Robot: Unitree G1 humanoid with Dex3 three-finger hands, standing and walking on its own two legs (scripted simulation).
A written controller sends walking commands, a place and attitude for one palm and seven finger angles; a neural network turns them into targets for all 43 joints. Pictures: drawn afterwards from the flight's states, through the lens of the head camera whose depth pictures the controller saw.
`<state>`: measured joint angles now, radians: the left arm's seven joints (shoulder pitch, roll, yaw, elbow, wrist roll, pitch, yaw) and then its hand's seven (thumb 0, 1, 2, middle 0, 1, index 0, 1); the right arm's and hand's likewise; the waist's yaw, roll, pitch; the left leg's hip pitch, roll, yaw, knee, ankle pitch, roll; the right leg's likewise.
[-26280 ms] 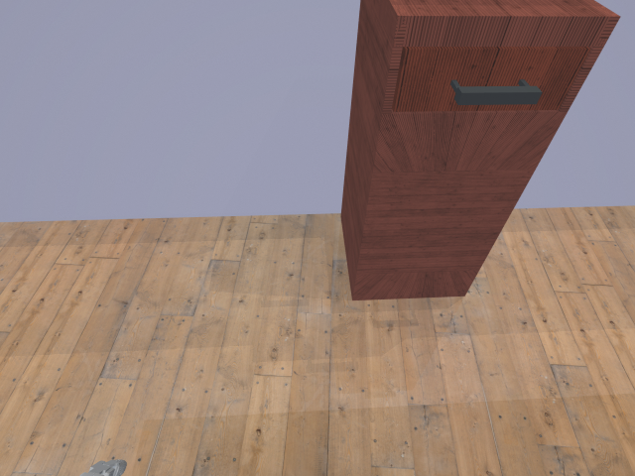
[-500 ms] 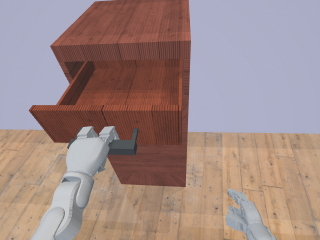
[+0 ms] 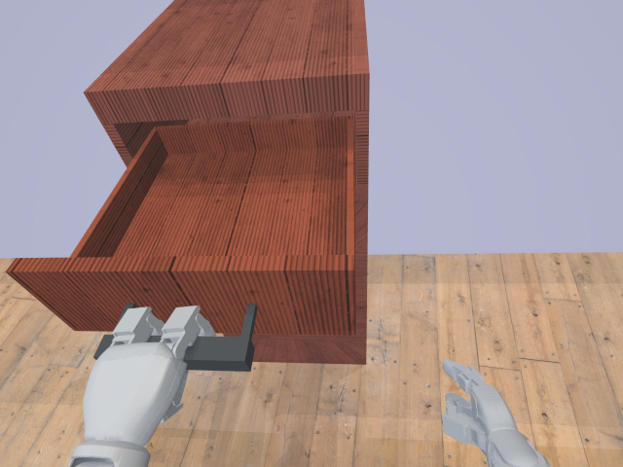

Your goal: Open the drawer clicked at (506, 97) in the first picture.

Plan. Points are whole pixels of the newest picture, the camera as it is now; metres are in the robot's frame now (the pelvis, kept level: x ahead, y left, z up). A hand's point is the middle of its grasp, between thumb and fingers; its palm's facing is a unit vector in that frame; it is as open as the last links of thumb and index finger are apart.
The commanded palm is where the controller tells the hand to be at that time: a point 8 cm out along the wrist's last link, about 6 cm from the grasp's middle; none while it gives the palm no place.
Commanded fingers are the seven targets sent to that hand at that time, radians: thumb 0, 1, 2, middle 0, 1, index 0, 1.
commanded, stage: pull the drawer open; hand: left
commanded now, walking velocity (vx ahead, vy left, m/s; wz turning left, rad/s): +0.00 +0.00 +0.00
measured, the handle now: (182, 332) +0.24 +0.18 +0.10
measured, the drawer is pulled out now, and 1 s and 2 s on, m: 0.30 0.30 0.30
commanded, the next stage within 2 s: open the thumb to release the handle in 0.12 s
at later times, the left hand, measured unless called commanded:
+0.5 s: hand (153, 383) +0.19 +0.20 +0.08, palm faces +0.09 -0.13 -0.99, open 7.7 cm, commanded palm +0.16 +0.20 +0.14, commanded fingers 0.00 -0.15 0.45 -0.32 -1.24 -0.32 -1.24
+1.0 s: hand (160, 379) +0.19 +0.19 +0.08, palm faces +0.10 -0.14 -0.98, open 13.8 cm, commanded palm +0.17 +0.19 +0.13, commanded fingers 0.00 -0.50 0.30 -0.30 -1.20 -0.30 -1.20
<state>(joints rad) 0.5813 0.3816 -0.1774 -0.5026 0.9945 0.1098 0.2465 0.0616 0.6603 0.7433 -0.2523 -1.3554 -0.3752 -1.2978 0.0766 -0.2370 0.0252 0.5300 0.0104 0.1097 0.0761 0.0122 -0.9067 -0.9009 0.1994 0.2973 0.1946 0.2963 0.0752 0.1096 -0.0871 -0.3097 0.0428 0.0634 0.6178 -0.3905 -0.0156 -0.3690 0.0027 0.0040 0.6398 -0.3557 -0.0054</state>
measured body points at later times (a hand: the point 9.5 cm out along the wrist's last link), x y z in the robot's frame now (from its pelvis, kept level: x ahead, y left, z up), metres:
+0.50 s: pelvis -0.02 -0.01 +0.01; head -0.02 -0.05 +0.45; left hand +0.18 +0.20 +0.14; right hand +0.21 -0.20 -0.09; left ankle -0.05 +0.13 -0.72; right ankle -0.02 -0.12 -0.72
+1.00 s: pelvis -0.04 +0.00 +0.01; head -0.03 -0.04 +0.46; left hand +0.18 +0.20 +0.13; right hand +0.20 -0.18 -0.09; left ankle -0.05 +0.13 -0.72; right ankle -0.02 -0.12 -0.72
